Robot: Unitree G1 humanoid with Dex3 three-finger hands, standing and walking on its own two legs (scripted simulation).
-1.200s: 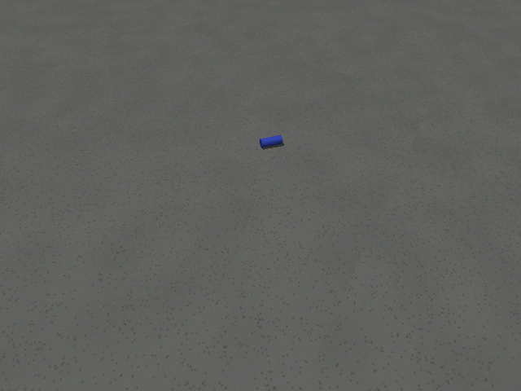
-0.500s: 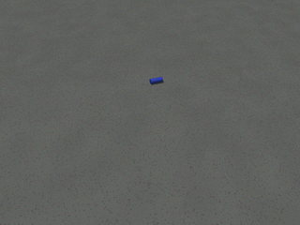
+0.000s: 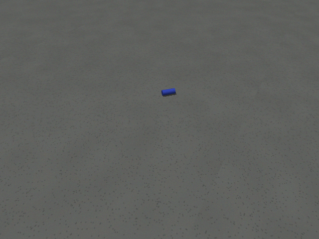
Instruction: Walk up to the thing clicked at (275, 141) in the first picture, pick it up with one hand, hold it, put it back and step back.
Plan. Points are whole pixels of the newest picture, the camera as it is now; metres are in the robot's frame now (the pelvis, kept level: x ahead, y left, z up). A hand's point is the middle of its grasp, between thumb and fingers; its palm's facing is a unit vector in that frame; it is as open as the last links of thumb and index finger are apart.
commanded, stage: walk up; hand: left
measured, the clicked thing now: (168, 91) +1.61 -0.10 -0.75
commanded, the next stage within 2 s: none
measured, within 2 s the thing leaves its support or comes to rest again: neither
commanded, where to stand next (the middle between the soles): +1.31 -0.44 m, yaw +17 degrees
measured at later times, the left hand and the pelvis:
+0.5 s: hand out of the picture +0.17 +0.15 -0.14, palm faces +0.15 -0.93 -0.35, open 7.4 cm; pelvis +0.15 -0.13 -0.01, yaw +6 degrees
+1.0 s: hand (127, 157) +0.45 +0.13 -0.15, palm faces +0.13 -0.93 -0.35, open 7.4 cm; pelvis +0.41 -0.17 -0.02, yaw +10 degrees
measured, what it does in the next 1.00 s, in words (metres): walks ahead: right foot, then left foot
